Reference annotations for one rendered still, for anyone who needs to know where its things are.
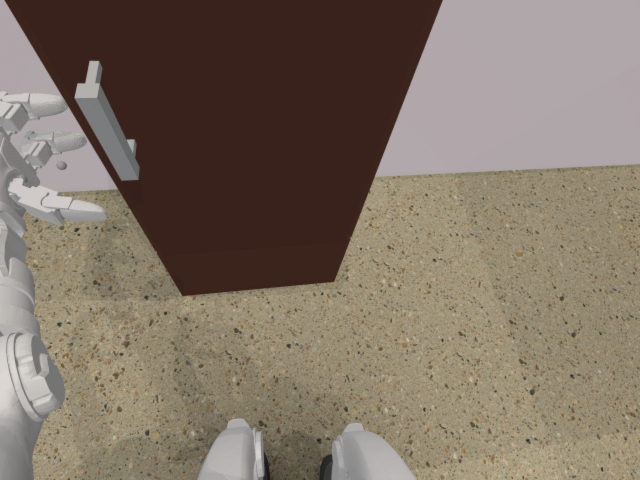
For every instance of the handle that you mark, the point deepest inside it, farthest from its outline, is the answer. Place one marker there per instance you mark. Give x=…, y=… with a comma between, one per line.
x=93, y=103

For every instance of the robot thigh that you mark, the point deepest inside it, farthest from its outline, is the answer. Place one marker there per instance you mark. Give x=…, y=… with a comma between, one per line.
x=363, y=455
x=236, y=454

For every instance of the robot left hand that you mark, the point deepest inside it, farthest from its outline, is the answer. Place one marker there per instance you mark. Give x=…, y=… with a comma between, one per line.
x=32, y=152

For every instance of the robot right thigh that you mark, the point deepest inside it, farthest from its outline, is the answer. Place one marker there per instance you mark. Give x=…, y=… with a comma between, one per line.
x=363, y=455

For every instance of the left robot upper arm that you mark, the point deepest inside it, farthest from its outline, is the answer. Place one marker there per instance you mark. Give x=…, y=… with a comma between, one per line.
x=31, y=387

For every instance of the robot left thigh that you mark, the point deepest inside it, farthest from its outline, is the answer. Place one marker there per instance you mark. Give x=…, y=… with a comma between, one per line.
x=236, y=454

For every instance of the cupboard door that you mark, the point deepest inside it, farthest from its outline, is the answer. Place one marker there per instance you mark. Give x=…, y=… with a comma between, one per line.
x=257, y=122

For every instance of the robot left forearm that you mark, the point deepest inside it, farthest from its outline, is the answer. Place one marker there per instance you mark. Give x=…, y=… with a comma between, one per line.
x=17, y=293

